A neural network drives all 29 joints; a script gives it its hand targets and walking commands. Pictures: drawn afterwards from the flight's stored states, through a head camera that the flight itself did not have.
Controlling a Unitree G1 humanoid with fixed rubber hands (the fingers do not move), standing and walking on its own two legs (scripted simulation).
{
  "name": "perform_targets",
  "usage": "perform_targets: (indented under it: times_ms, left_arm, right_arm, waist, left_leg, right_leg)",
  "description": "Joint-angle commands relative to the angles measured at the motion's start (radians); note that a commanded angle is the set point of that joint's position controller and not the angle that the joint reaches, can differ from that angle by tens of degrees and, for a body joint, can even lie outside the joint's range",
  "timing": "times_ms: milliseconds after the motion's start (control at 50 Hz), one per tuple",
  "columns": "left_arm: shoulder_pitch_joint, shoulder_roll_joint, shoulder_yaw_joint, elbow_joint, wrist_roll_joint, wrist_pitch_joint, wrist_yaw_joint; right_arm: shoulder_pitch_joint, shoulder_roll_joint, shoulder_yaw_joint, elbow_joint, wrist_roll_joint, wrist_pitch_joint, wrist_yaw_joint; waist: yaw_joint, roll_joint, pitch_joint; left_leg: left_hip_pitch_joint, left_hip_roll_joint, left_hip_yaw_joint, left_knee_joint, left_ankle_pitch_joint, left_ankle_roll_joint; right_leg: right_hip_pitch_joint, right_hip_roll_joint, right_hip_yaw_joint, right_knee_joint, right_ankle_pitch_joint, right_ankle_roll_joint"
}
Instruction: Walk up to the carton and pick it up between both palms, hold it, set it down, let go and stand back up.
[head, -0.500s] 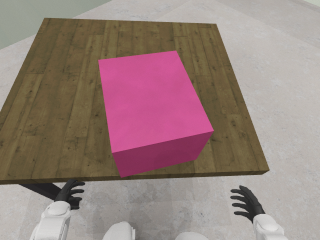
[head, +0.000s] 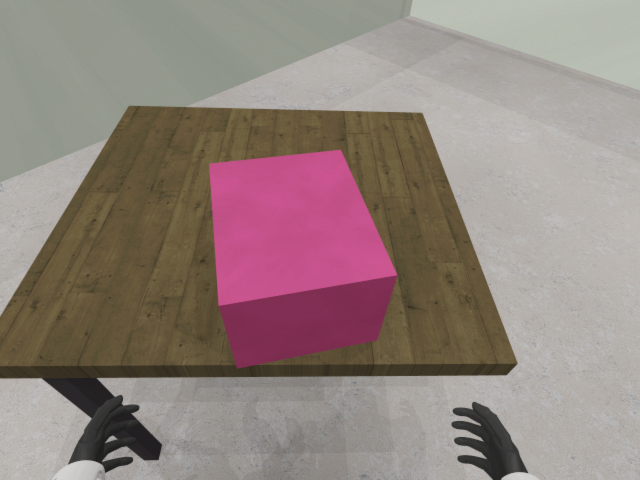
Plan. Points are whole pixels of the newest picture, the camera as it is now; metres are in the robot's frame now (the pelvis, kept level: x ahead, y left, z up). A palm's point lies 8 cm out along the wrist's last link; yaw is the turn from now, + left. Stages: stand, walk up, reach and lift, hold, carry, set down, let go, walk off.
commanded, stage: reach and lift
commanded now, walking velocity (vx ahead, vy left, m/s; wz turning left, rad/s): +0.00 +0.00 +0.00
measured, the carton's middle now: (292, 251) +0.43 +0.05 +0.01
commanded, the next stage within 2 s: none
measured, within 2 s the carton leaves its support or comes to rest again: neither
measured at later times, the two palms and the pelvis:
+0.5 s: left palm (106, 435) +0.17 +0.25 -0.01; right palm (521, 432) +0.17 -0.23 +0.00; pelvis +0.01 +0.03 +0.01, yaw -3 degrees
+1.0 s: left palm (129, 399) +0.19 +0.21 +0.05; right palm (530, 399) +0.19 -0.23 +0.04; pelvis +0.01 +0.01 +0.01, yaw -3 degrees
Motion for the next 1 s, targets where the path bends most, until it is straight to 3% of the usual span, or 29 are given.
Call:
perform_targets:
  times_ms: [0,40,120,140,160,180,220,260,300,340,360,380,400,440,500,520,560,620,700,740,800,820,860,920,980]
  left_arm:
    - [-0.086,0.145,0.045,-0.163,-0.019,-0.047,0.020]
    - [-0.098,0.145,0.035,-0.201,-0.026,-0.062,0.031]
    - [-0.054,0.093,0.014,-0.283,-0.034,-0.072,0.069]
    - [-0.037,0.084,0.004,-0.287,-0.032,-0.066,0.076]
    - [-0.046,0.073,0.002,-0.282,-0.032,-0.070,0.074]
    - [-0.003,0.073,0.012,-0.278,-0.022,-0.070,0.082]
    - [-0.016,0.051,-0.005,-0.378,-0.027,-0.084,0.100]
    - [0.023,0.023,-0.014,-0.381,-0.014,-0.090,0.113]
    - [0.055,0.014,-0.023,-0.405,-0.025,-0.099,0.111]
    - [0.035,0.004,-0.046,-0.483,-0.019,-0.117,0.126]
    - [0.043,-0.005,-0.046,-0.503,-0.022,-0.120,0.135]
    - [0.035,-0.019,-0.052,-0.509,-0.024,-0.134,0.139]
    - [0.061,-0.028,-0.055,-0.552,-0.014,-0.146,0.153]
    - [0.071,-0.050,-0.093,-0.568,-0.036,-0.155,0.157]
    - [0.085,-0.060,-0.097,-0.566,-0.020,-0.162,0.160]
    - [0.107,-0.074,-0.098,-0.585,-0.012,-0.163,0.163]
    - [0.082,-0.096,-0.106,-0.581,-0.013,-0.156,0.167]
    - [0.115,-0.114,-0.131,-0.670,0.001,-0.163,0.179]
    - [0.132,-0.102,-0.104,-0.663,-0.023,-0.184,0.174]
    - [0.153,-0.116,-0.092,-0.633,-0.007,-0.187,0.171]
    - [0.130,-0.120,-0.114,-0.716,-0.016,-0.208,0.173]
    - [0.113,-0.127,-0.116,-0.725,-0.023,-0.212,0.178]
    - [0.116,-0.124,-0.090,-0.747,-0.033,-0.221,0.185]
    - [0.127,-0.135,-0.088,-0.707,-0.032,-0.226,0.176]
    - [0.023,-0.103,-0.083,-0.727,-0.043,-0.216,0.169]
  right_arm:
    - [-0.101,-0.154,-0.083,-0.270,-0.004,-0.021,-0.012]
    - [-0.099,-0.184,-0.107,-0.298,-0.008,-0.006,-0.003]
    - [-0.073,-0.202,-0.112,-0.344,0.016,0.015,0.030]
    - [-0.068,-0.209,-0.110,-0.327,0.035,0.024,0.039]
    - [-0.090,-0.222,-0.107,-0.359,0.043,0.019,0.042]
    - [-0.059,-0.233,-0.109,-0.337,0.049,0.025,0.049]
    - [-0.056,-0.228,-0.093,-0.377,0.081,0.021,0.067]
    - [-0.038,-0.268,-0.126,-0.327,0.091,0.020,0.086]
    - [-0.028,-0.257,-0.100,-0.370,0.136,0.007,0.095]
    - [-0.037,-0.275,-0.120,-0.402,0.158,-0.016,0.107]
    - [-0.028,-0.285,-0.133,-0.388,0.171,-0.017,0.114]
    - [-0.034,-0.299,-0.140,-0.400,0.166,-0.034,0.114]
    - [-0.007,-0.316,-0.137,-0.386,0.181,-0.044,0.124]
    - [-0.018,-0.306,-0.139,-0.413,0.211,-0.059,0.133]
    - [-0.012,-0.327,-0.148,-0.396,0.212,-0.068,0.131]
    - [0.011,-0.321,-0.132,-0.388,0.228,-0.065,0.136]
    - [-0.025,-0.338,-0.143,-0.401,0.234,-0.066,0.133]
    - [0.002,-0.354,-0.142,-0.446,0.266,-0.074,0.132]
    - [0.007,-0.363,-0.144,-0.519,0.269,-0.096,0.106]
    - [0.026,-0.365,-0.119,-0.507,0.272,-0.094,0.098]
    - [0.035,-0.347,-0.109,-0.563,0.293,-0.107,0.092]
    - [0.020,-0.352,-0.103,-0.583,0.297,-0.110,0.090]
    - [0.019,-0.348,-0.065,-0.646,0.315,-0.117,0.079]
    - [0.040,-0.340,-0.057,-0.624,0.328,-0.125,0.066]
    - [-0.045,-0.321,-0.070,-0.663,0.324,-0.106,0.040]
  waist:
    - [-0.001,-0.013,-0.020]
    - [-0.009,-0.037,-0.028]
    - [0.007,-0.024,-0.047]
    - [0.014,0.020,-0.047]
    - [0.017,-0.024,-0.052]
    - [0.024,-0.017,-0.031]
    - [0.036,0.034,-0.080]
    - [0.033,0.030,-0.082]
    - [0.045,0.043,-0.104]
    - [0.039,0.044,-0.117]
    - [0.029,0.073,-0.129]
    - [0.038,0.056,-0.129]
    - [0.035,0.081,-0.152]
    - [0.035,0.070,-0.139]
    - [0.028,0.047,-0.118]
    - [0.023,0.073,-0.101]
    - [0.029,0.044,-0.087]
    - [0.037,0.060,-0.139]
    - [0.035,-0.019,-0.116]
    - [0.041,-0.042,-0.080]
    - [0.042,-0.004,-0.113]
    - [0.037,-0.023,-0.109]
    - [0.055,-0.030,-0.112]
    - [0.054,-0.048,-0.089]
    - [0.046,-0.042,-0.090]
  left_leg:
    - [0.134,-0.037,0.071,-0.047,-0.077,0.047]
    - [0.144,-0.030,0.064,-0.058,-0.093,0.053]
    - [0.209,-0.011,0.055,-0.072,-0.088,0.043]
    - [0.220,-0.007,0.051,-0.075,-0.049,0.035]
    - [0.220,-0.010,0.047,-0.079,-0.048,0.043]
    - [0.230,-0.007,0.041,-0.077,-0.022,0.040]
    - [0.253,0.001,0.030,-0.077,-0.029,0.026]
    - [0.271,0.001,0.024,-0.073,0.013,0.022]
    - [0.271,-0.004,0.029,-0.063,0.053,0.022]
    - [0.287,-0.002,0.020,-0.060,0.044,0.016]
    - [0.285,0.001,0.017,-0.062,0.040,0.009]
    - [0.274,-0.002,0.024,-0.061,0.070,0.010]
    - [0.301,0.000,0.015,-0.051,0.121,-0.005]
    - [0.312,0.005,0.005,-0.046,0.106,-0.001]
    - [0.305,0.009,-0.002,-0.042,0.119,-0.005]
    - [0.308,0.015,-0.002,-0.052,0.107,-0.011]
    - [0.280,0.015,-0.004,-0.064,0.074,-0.005]
    - [0.319,0.016,-0.020,-0.036,0.200,-0.019]
    - [0.297,0.004,-0.013,-0.030,0.222,0.003]
    - [0.274,0.001,-0.015,-0.046,0.217,0.012]
    - [0.313,0.004,-0.019,-0.042,0.209,0.007]
    - [0.302,0.004,-0.021,-0.047,0.182,0.016]
    - [0.277,-0.003,-0.016,-0.039,0.206,0.021]
    - [0.261,-0.010,-0.019,-0.032,0.202,0.030]
    - [0.229,-0.013,-0.016,-0.052,0.110,0.035]
  right_leg:
    - [-0.239,-0.073,0.048,-0.215,0.060,0.097]
    - [-0.255,-0.056,0.032,-0.207,0.018,0.092]
    - [-0.299,-0.043,0.022,-0.230,-0.023,0.061]
    - [-0.319,-0.040,0.026,-0.231,-0.003,0.053]
    - [-0.315,-0.035,0.024,-0.230,0.011,0.058]
    - [-0.325,-0.036,0.030,-0.237,0.035,0.059]
    - [-0.336,-0.036,0.038,-0.240,0.006,0.043]
    - [-0.316,-0.020,0.030,-0.237,0.060,0.034]
    - [-0.306,-0.025,0.044,-0.245,0.098,0.036]
    - [-0.309,-0.019,0.043,-0.242,0.090,0.030]
    - [-0.309,-0.020,0.042,-0.239,0.090,0.027]
    - [-0.299,-0.009,0.038,-0.237,0.114,0.021]
    - [-0.298,-0.006,0.035,-0.233,0.150,0.018]
    - [-0.324,-0.005,0.041,-0.241,0.135,0.014]
    - [-0.299,-0.002,0.044,-0.242,0.144,0.004]
    - [-0.304,-0.002,0.043,-0.247,0.129,0.001]
    - [-0.299,-0.005,0.052,-0.244,0.097,0.003]
    - [-0.276,0.009,0.049,-0.229,0.195,-0.007]
    - [-0.274,0.005,0.064,-0.227,0.256,0.016]
    - [-0.256,0.003,0.070,-0.226,0.261,0.021]
    - [-0.279,-0.005,0.081,-0.231,0.261,0.020]
    - [-0.282,-0.006,0.085,-0.234,0.234,0.018]
    - [-0.271,-0.014,0.100,-0.220,0.290,0.030]
    - [-0.270,-0.029,0.115,-0.213,0.336,0.042]
    - [-0.273,-0.045,0.131,-0.225,0.237,0.044]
